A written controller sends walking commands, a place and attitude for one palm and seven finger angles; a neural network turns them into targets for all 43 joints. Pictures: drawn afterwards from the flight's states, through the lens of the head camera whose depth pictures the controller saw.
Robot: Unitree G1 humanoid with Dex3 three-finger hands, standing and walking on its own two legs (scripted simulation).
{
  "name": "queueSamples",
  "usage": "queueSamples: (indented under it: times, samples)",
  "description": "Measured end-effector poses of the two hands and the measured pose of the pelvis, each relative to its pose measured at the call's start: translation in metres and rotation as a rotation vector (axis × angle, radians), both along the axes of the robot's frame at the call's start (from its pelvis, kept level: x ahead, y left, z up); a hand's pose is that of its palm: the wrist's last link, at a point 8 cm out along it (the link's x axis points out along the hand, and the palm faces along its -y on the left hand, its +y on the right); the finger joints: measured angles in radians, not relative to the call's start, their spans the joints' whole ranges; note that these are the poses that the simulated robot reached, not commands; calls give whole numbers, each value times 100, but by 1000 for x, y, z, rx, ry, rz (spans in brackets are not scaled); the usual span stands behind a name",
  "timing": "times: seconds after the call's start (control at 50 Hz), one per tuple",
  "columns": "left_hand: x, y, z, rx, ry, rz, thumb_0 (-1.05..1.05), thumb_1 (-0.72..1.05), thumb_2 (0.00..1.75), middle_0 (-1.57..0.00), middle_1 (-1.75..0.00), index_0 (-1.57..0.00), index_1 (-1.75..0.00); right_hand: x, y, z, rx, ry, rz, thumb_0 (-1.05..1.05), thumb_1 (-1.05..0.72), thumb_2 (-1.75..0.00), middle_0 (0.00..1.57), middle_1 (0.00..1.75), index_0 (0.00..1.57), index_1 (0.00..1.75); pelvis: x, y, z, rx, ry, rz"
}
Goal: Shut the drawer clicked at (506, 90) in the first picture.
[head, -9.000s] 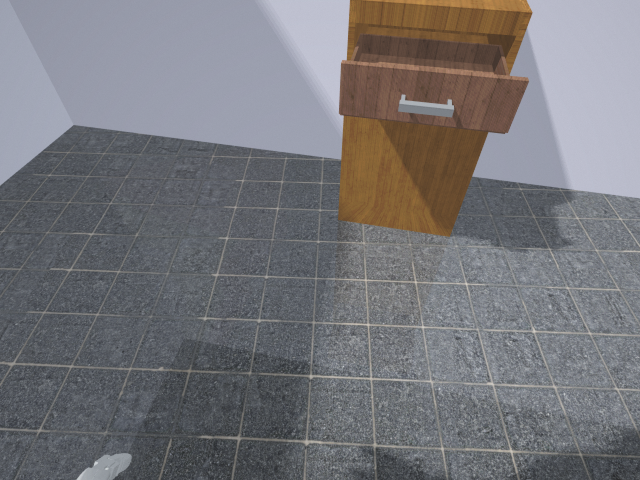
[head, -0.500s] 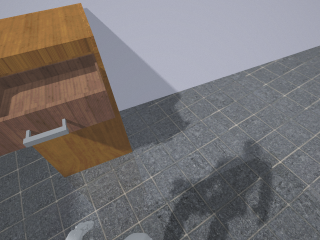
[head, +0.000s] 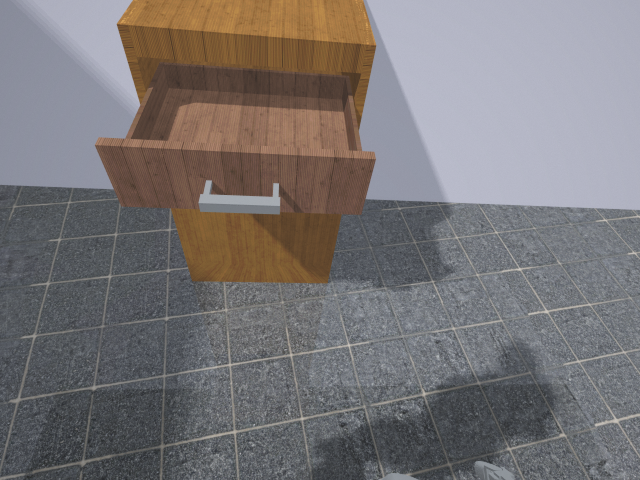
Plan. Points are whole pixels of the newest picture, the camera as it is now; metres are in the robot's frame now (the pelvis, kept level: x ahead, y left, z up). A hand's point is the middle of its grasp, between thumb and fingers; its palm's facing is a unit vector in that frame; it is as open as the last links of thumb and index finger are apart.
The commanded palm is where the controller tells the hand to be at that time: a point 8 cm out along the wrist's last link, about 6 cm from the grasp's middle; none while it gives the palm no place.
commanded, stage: turn to face it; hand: left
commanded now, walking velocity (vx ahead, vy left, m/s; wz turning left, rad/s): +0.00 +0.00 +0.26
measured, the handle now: (241, 195) +0.54 +0.19 -0.01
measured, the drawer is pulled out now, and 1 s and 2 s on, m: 0.28 0.28 0.28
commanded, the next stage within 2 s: take the last steps up to it in 0.06 s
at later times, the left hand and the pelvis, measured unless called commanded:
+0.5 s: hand out of the picture +0.07 +0.16 -0.15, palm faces +0.04 -0.98 -0.21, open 7.4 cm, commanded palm none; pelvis +0.00 -0.03 +0.01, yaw +3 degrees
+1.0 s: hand out of the picture -0.03 +0.05 -0.15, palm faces +0.26 -0.95 -0.15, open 7.4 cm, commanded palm none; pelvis +0.13 -0.05 +0.00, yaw +6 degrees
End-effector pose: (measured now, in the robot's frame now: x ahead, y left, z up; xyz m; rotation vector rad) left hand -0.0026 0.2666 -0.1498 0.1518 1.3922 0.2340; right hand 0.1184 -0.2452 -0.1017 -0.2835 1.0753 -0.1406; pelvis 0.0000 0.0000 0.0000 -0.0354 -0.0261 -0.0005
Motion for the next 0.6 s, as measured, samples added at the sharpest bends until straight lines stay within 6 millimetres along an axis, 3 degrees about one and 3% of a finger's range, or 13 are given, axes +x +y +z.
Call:
queueSamples:
  times: [0.14,0.22,0.36,0.48,0.54,0.6]
  samples:
    - [19,7,13,-6,-106,10,1,91,89,-19,-30,-20,-30,-22,30,-2,46,38,5,0,-91,-90,20,30,21,30,-5,12,9,-4,-14,39]
    - [29,3,17,-4,-149,5,1,91,89,-20,-30,-20,-30,-47,27,-9,50,74,-27,0,-92,-90,20,30,21,30,-10,13,9,8,-20,56]
    - [43,-20,25,-19,-183,-48,1,91,89,-19,-30,-20,-30,-113,14,-25,79,191,-104,0,-92,-90,20,30,21,30,-10,2,10,27,-15,64]
    - [59,-53,32,-20,-196,-83,1,91,89,-20,-30,-20,-30,-169,-6,-37,116,336,-175,0,-91,-90,20,30,21,30,-3,-23,9,39,-7,62]
    - [62,-72,29,-7,-210,-78,1,91,89,-20,-30,-20,-30,-184,-21,-47,135,403,-192,0,-91,-90,20,30,21,30,5,-42,2,56,-6,61]
    - [50,-91,26,-5,-199,-31,1,91,89,-20,-30,-20,-30,-182,-36,-51,142,450,-173,0,-91,-90,20,30,20,30,13,-57,1,46,-16,78]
